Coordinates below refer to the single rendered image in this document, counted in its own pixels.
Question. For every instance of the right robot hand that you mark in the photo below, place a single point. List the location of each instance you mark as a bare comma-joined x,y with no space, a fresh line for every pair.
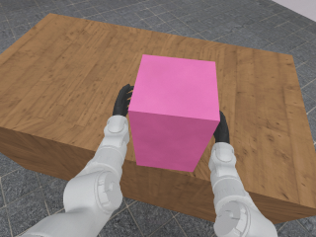
221,133

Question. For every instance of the carton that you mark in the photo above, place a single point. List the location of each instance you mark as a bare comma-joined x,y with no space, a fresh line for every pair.
173,111

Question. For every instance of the pedestal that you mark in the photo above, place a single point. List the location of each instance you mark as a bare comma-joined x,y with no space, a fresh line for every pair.
59,83

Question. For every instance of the robot right upper arm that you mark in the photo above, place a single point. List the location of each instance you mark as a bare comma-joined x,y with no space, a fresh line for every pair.
237,219

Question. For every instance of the left robot forearm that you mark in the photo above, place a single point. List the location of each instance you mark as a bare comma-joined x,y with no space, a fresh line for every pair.
111,152

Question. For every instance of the robot left upper arm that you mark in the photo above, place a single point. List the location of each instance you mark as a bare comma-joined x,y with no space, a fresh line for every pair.
89,202

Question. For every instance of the right robot forearm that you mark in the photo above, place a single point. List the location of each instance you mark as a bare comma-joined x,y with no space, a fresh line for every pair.
225,181

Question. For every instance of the left robot hand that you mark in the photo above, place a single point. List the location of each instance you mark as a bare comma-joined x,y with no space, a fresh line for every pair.
122,102

